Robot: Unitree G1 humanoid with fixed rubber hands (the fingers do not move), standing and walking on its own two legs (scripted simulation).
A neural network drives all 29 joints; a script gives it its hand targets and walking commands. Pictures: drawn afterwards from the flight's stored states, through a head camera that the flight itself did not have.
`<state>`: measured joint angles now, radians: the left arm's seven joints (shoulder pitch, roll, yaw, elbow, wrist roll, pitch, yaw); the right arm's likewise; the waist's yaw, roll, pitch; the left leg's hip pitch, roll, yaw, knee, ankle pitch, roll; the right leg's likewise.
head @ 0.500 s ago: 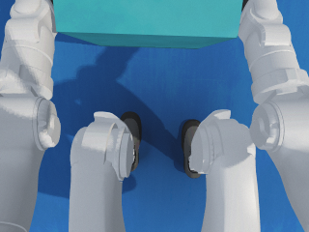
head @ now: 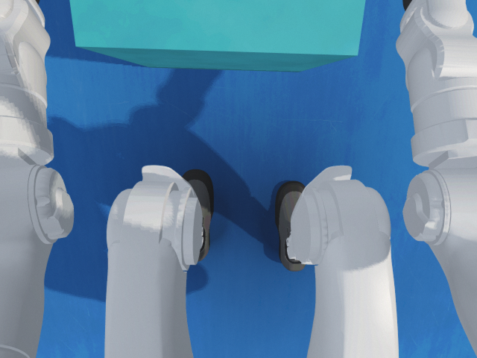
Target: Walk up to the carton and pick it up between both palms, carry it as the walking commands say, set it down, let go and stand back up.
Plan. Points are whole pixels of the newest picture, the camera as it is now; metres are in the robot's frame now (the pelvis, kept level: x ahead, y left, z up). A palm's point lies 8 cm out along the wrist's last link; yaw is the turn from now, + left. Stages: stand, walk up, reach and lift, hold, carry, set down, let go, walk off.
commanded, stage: set down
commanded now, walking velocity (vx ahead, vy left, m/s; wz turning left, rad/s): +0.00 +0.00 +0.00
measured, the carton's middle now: out of the picture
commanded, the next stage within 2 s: let go in 1.24 s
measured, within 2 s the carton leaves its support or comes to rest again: neither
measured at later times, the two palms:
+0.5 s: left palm out of the picture +0.54 +0.28 +0.01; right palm out of the picture +0.55 -0.19 +0.00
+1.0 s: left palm out of the picture +0.54 +0.29 +0.15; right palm out of the picture +0.55 -0.20 +0.14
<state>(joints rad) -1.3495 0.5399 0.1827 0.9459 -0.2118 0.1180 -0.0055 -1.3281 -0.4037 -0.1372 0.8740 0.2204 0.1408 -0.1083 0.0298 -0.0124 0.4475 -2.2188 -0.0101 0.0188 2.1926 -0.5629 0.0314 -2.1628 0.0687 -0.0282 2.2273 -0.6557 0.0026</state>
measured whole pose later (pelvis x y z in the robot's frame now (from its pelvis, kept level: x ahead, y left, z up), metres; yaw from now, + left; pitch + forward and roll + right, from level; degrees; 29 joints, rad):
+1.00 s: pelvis +0.04 +0.01 +0.25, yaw +1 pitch +47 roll -2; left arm -1.07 0.45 0.30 0.83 -0.08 0.22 -0.13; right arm -1.01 -0.34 -0.27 0.74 0.09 0.23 0.02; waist 0.02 0.00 -0.05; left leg -1.69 -0.04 -0.02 1.26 -0.37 0.03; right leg -1.65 0.05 0.01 1.27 -0.43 0.01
